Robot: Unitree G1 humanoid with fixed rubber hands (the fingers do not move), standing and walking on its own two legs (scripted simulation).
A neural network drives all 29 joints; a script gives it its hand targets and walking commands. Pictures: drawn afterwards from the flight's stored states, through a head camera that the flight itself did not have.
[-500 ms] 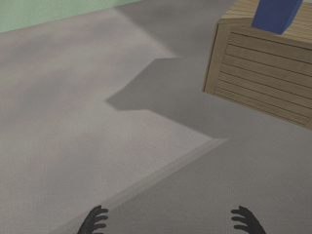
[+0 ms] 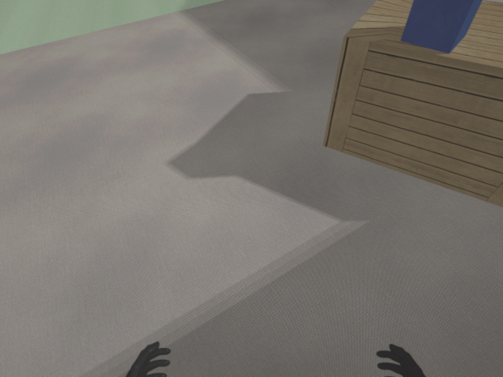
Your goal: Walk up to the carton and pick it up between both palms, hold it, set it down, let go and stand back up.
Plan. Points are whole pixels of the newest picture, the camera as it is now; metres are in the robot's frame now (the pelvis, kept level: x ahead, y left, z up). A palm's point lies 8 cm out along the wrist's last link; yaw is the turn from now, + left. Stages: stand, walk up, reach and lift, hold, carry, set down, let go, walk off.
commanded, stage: stand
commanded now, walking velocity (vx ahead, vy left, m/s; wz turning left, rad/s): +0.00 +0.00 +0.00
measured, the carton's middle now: (445, 6) +1.41 -0.74 +0.01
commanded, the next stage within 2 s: walk up in 1.24 s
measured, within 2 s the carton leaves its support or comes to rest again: neither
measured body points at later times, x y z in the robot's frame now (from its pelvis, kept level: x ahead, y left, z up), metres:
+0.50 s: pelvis +0.00 +0.00 +0.00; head +0.01 +0.00 +0.45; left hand +0.13 +0.22 -0.11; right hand +0.12 -0.23 -0.11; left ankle +0.00 +0.12 -0.73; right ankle +0.00 -0.12 -0.73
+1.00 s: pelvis +0.00 +0.00 +0.00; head +0.02 +0.00 +0.45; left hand +0.11 +0.23 -0.12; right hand +0.11 -0.23 -0.11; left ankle +0.00 +0.12 -0.73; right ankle +0.00 -0.12 -0.73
